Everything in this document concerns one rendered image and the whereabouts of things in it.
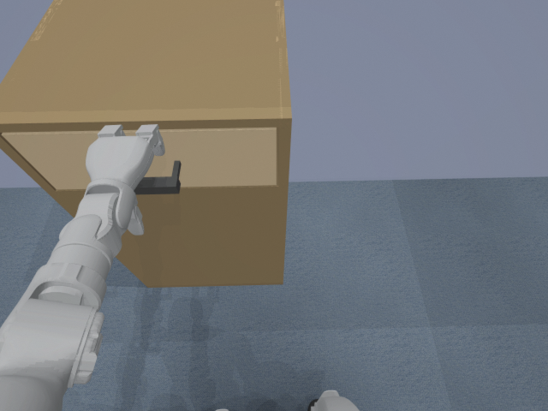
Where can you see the left robot hand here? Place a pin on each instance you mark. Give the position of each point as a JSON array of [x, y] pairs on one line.
[[125, 159]]

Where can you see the right robot shin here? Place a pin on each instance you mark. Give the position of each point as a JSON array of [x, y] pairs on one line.
[[329, 393]]

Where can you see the cabinet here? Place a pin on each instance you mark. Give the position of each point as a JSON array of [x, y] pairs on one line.
[[181, 64]]

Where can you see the robot left upper arm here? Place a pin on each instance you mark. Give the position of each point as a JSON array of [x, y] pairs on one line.
[[50, 347]]

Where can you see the handle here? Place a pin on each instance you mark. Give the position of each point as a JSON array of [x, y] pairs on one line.
[[161, 185]]

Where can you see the robot left forearm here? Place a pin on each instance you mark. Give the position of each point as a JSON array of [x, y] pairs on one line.
[[80, 262]]

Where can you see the drawer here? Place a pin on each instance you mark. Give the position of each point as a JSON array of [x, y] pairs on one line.
[[210, 157]]

